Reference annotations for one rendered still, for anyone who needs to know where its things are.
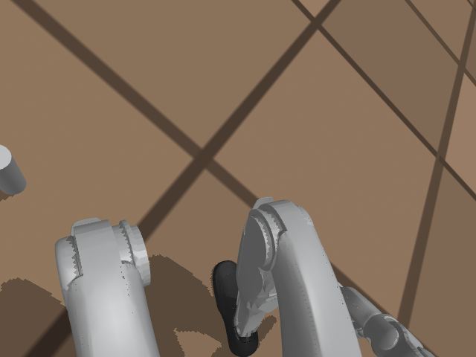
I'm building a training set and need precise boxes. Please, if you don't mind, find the right robot arm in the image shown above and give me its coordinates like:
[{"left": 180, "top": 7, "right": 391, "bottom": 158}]
[{"left": 363, "top": 314, "right": 435, "bottom": 357}]

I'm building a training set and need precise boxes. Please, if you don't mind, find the right robot hand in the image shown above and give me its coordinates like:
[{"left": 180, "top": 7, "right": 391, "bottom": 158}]
[{"left": 338, "top": 283, "right": 382, "bottom": 339}]

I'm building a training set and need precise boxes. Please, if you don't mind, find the right robot foot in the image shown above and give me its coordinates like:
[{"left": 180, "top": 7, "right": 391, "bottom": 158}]
[{"left": 213, "top": 260, "right": 258, "bottom": 357}]

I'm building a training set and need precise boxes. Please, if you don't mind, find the can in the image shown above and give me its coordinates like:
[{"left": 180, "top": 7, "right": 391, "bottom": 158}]
[{"left": 0, "top": 145, "right": 27, "bottom": 195}]

